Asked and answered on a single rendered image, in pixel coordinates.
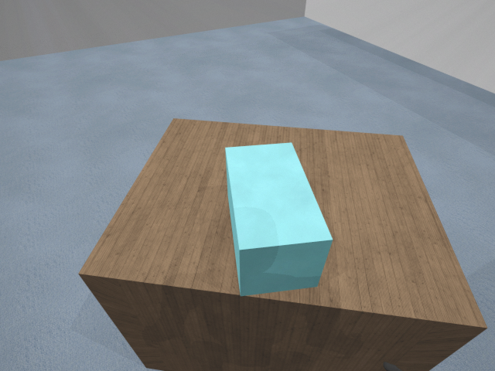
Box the pedestal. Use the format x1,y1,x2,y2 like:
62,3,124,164
79,118,487,371

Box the carton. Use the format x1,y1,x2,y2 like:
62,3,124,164
225,143,333,296

